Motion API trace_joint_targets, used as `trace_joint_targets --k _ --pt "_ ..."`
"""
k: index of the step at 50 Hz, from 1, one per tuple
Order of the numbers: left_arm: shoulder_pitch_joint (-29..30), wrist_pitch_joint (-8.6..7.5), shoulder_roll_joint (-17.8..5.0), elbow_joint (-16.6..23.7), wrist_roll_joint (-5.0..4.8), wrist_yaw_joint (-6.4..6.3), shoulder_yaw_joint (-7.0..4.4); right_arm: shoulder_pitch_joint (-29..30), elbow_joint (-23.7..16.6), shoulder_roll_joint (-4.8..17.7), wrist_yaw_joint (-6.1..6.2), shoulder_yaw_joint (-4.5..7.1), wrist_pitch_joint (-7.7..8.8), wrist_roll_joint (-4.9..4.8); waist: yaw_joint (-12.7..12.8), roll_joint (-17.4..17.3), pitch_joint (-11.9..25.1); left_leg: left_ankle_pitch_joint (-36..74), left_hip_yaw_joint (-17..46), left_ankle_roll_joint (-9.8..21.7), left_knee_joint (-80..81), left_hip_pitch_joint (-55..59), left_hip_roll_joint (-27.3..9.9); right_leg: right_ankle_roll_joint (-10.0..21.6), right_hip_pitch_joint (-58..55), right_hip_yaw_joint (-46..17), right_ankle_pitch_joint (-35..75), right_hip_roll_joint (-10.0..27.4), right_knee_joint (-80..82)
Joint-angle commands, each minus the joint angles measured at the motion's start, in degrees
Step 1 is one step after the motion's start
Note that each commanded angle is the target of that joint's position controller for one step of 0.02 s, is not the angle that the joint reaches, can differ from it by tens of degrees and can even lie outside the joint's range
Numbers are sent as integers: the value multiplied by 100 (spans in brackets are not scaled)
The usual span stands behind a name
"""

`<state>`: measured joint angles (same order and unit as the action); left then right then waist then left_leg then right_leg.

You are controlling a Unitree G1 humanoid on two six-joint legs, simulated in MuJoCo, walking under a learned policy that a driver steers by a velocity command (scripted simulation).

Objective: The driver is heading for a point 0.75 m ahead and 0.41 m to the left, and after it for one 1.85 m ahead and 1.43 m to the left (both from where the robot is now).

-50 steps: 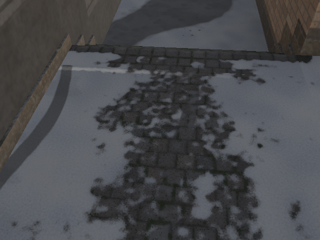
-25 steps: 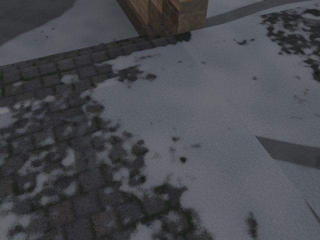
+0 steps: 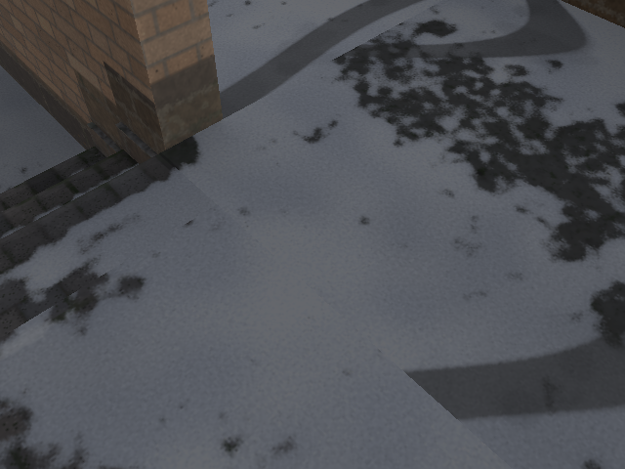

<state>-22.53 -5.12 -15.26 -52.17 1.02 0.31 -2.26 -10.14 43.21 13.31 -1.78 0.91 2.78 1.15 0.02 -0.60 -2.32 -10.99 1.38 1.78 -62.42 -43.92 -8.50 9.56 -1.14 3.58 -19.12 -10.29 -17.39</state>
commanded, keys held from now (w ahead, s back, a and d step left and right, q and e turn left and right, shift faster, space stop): w+q+shift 0.84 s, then q+shift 0.16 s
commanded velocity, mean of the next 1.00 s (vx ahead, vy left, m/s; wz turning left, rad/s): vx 0.94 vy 0.00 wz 0.80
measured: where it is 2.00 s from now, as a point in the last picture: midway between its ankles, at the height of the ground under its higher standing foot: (169, 238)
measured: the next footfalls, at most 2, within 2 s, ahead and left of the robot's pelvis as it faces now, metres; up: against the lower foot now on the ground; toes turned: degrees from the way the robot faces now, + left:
left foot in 0.18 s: +0.38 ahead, +0.10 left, +0.00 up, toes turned +10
right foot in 0.60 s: +0.84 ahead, +0.05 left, +0.00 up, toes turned +33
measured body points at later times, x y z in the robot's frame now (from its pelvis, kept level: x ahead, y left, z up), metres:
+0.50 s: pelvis +0.48 +0.08 +0.01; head +0.51 +0.10 +0.46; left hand +0.69 +0.35 -0.03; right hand +0.52 -0.20 -0.11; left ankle +0.34 +0.09 -0.73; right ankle +0.74 -0.03 -0.67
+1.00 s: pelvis +0.88 +0.26 -0.01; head +0.91 +0.29 +0.43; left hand +0.63 +0.40 -0.13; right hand +1.23 +0.34 -0.05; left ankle +0.96 +0.43 -0.70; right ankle +0.81 +0.03 -0.72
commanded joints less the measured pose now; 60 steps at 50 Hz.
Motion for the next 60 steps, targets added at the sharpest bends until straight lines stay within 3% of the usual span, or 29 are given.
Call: trace_joint_targets --k 1,6,9,10,11,12,14,17,25,27,29,30,31,32,34,35,38,42,44,48,49,50,51,52,53,54,56,58,60 --pt "322 -316 -532 368 -86 49 -88 368 -306 232 -115 4 32 -113 -3 50 -527 1565 -638 283 1526 1201 330 -207 1419 123 4281 1190 1338" --pt "156 -277 -1029 354 42 -241 -153 -72 -68 672 -118 112 5 -75 -353 628 237 1732 -1185 640 2432 2048 1255 -781 -585 558 8442 1848 411" --pt "1202 57 -1453 678 187 -373 -310 -3105 765 1388 1 480 -106 -63 -2122 530 1141 645 -565 1253 2930 4672 1293 -855 354 679 8138 1726 -4485" --pt "1445 -36 -588 811 275 -217 -87 -3073 972 1426 60 513 -177 -102 -1658 -743 691 454 85 1398 2389 5425 904 -747 2410 453 1344 715 -6946" --pt "773 -165 -93 1381 11 -96 70 -2150 686 1729 93 555 -199 28 -511 -2083 1302 -150 3378 2572 3290 6690 -226 -1028 4887 -483 -1037 246 -8471" --pt "849 -314 -361 1544 84 -61 166 -1835 399 1553 95 571 -187 32 -635 -929 1446 -1364 4632 2657 4604 6543 -624 -851 5283 -1085 -575 557 -8148" --pt "1208 -362 -566 1541 182 -11 167 -1507 444 1046 123 471 -132 2 -145 710 199 -1264 3758 2047 5044 4570 -330 -773 4775 -1010 119 1136 -6785" --pt "1332 35 -413 1749 360 24 276 -1390 427 1040 156 389 98 -83 279 602 -289 -410 2588 1782 5240 2766 424 -1062 4027 -778 -107 1497 -5625" --pt "3037 38 -279 2506 52 75 419 -1807 311 1354 98 574 171 -179 -599 -320 -49 2784 1949 1103 5015 3229 882 -1155 2794 -243 2469 1095 -1694" --pt "2701 -2 -506 2438 57 6 324 -1639 221 1457 150 619 169 -160 -400 -348 272 3664 2062 868 4334 3667 841 -1060 2076 -368 2192 894 -1135" --pt "1145 -63 -997 2047 9 -131 83 -1206 76 1803 135 694 204 -110 506 -324 1241 4246 2042 627 2409 3626 919 -924 331 -528 1487 900 -1102" --pt "-206 -78 -1317 1742 76 -246 -88 -870 -72 1577 119 639 271 -68 1140 -190 1907 3340 1873 591 915 2847 1063 -794 -1137 -934 565 1490 -1486" --pt "-942 -81 -1643 1591 323 -323 -202 -987 -299 566 137 385 306 -118 1069 1227 2497 -1335 1238 604 -952 1380 1545 -578 -2493 -2802 -1131 3151 -1197" --pt "-263 -26 -1958 1680 332 -240 -309 -1580 -661 601 129 266 252 -338 371 2618 3026 -1727 778 533 -2042 265 1572 -18 -2604 -5868 -2041 3937 32" --pt "655 31 -739 1770 223 -160 -118 -745 -432 1051 123 314 55 -15 401 611 1212 -598 423 487 -1940 -143 861 -79 -897 -3928 -2005 3213 120" --pt "572 27 -609 1604 236 -141 -88 -478 -465 1007 39 320 -5 32 364 191 809 -529 372 437 -1754 -44 708 -194 -334 -3126 -971 2985 173" --pt "-6 -124 -379 987 86 -97 -42 -68 -844 581 -154 190 -227 95 138 555 291 -579 325 402 -1607 -197 335 -412 280 -1663 792 2645 353" --pt "541 -379 -705 831 -12 -61 -135 741 -1435 617 -255 90 -344 161 -204 502 -113 291 -37 249 -239 84 261 -539 951 -48 3162 2504 839" --pt "277 -342 -527 674 -3 -61 -34 1053 -1499 617 -315 46 -343 159 -92 368 -64 1090 -427 414 784 514 425 -677 733 530 3586 2260 915" --pt "-53 -168 -1021 628 -73 -203 -131 1013 -1311 547 -334 12 -280 189 -200 429 -70 1284 -1338 589 2405 1958 1230 -918 430 1180 6463 2011 -182" --pt "223 -321 -2100 860 855 79 -254 -737 -918 927 -550 173 -126 -174 -948 1031 694 904 -204 272 1916 3848 1148 -1095 1148 1109 7993 2575 -761" --pt "1625 -389 -2420 1329 861 208 -479 -2432 -292 1640 -474 489 19 -243 -1691 375 1045 1283 -11 422 2145 5201 1261 -1642 1975 1107 7777 2516 -2159" --pt "1484 -352 -1874 1269 837 321 -359 -3215 253 1874 -231 651 141 96 -1883 -709 1630 2434 108 1021 2701 6966 1170 -1951 3237 934 3329 1813 -5172" --pt "-163 -214 -675 1007 891 549 -73 -3161 254 2090 -63 651 145 386 -926 -1284 2941 7171 1482 2160 2113 8508 432 -2196 4112 556 -1707 839 -7825" --pt "-588 -287 -272 1522 479 590 116 -3325 139 2424 -102 768 181 384 -758 -549 3806 7512 3628 3270 2393 9383 -945 -2349 5098 -1254 -2009 838 -8343" --pt "904 -300 -817 1855 28 425 92 -1999 -75 1991 -96 722 337 368 -1069 164 1385 6376 3430 2733 2817 7033 -987 -2243 6219 -1520 -1833 995 -7982" --pt "698 -114 -984 2046 281 5 72 -337 -192 1193 -136 389 533 54 177 519 949 4955 2669 2303 3800 3884 -314 -1742 4547 -1340 -1335 1390 -6409" --pt "313 78 -1041 2052 403 -124 152 269 -497 1162 -287 229 521 42 782 -38 648 4664 2687 2286 4667 1760 46 -1687 3037 -1268 -1325 1471 -5656" --pt "134 195 -841 1930 269 -84 252 659 -730 1426 -386 306 639 134 948 531 757 3717 2082 1756 4741 1035 682 -1698 1916 -916 -395 1470 -3979"
Keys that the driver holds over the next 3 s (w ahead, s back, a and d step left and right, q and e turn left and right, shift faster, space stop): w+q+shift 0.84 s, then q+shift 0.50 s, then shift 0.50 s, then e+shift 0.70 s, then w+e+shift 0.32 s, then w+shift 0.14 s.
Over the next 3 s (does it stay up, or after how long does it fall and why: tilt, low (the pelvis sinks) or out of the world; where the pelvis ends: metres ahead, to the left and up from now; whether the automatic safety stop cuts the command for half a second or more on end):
stays up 1.11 0.44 0.01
